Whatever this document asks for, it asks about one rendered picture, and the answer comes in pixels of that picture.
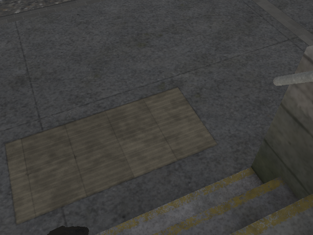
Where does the robot left hand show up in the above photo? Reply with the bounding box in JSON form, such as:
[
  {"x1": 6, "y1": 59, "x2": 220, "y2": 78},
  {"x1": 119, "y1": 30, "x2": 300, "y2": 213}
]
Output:
[{"x1": 47, "y1": 225, "x2": 89, "y2": 235}]

